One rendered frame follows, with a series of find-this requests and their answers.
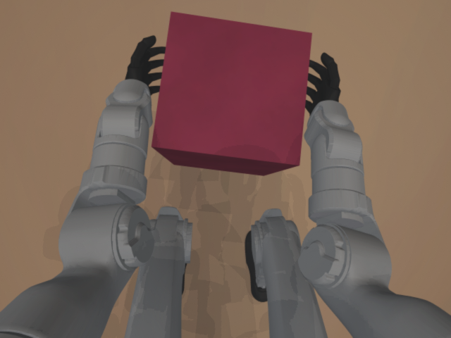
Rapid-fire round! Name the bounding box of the right robot hand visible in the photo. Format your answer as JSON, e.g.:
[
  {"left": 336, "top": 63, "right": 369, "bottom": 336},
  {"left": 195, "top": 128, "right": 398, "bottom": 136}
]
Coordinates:
[{"left": 305, "top": 53, "right": 340, "bottom": 115}]

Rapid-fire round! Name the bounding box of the right robot foot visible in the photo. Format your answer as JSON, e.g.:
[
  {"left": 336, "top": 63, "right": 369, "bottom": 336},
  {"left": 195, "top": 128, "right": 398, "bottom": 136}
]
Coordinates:
[{"left": 245, "top": 230, "right": 267, "bottom": 302}]

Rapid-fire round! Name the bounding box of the left robot forearm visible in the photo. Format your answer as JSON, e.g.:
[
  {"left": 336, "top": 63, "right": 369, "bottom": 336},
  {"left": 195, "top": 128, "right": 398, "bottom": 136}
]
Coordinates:
[{"left": 58, "top": 79, "right": 153, "bottom": 256}]

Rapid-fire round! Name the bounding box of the left robot shin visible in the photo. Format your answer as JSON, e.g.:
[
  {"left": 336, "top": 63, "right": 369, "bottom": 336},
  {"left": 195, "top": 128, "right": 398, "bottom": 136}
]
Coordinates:
[{"left": 149, "top": 206, "right": 185, "bottom": 274}]

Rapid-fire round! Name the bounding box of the right robot upper arm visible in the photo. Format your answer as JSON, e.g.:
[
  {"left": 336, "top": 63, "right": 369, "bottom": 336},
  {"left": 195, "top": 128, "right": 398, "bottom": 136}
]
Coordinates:
[{"left": 298, "top": 223, "right": 451, "bottom": 338}]

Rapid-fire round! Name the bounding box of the left robot upper arm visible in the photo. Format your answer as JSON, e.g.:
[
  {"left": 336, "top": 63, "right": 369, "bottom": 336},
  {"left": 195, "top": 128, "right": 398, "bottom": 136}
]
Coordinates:
[{"left": 0, "top": 203, "right": 154, "bottom": 338}]

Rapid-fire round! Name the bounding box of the left robot hand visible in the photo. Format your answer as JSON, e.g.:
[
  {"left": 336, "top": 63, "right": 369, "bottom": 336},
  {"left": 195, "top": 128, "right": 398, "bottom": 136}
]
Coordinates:
[{"left": 125, "top": 35, "right": 166, "bottom": 95}]

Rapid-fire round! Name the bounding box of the carton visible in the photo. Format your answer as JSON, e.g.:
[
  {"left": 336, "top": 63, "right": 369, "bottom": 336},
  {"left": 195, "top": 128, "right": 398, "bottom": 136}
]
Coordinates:
[{"left": 152, "top": 12, "right": 312, "bottom": 176}]

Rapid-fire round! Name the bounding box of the right robot forearm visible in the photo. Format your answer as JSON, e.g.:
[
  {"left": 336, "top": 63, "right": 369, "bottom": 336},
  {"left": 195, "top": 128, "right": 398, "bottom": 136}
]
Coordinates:
[{"left": 304, "top": 100, "right": 385, "bottom": 244}]

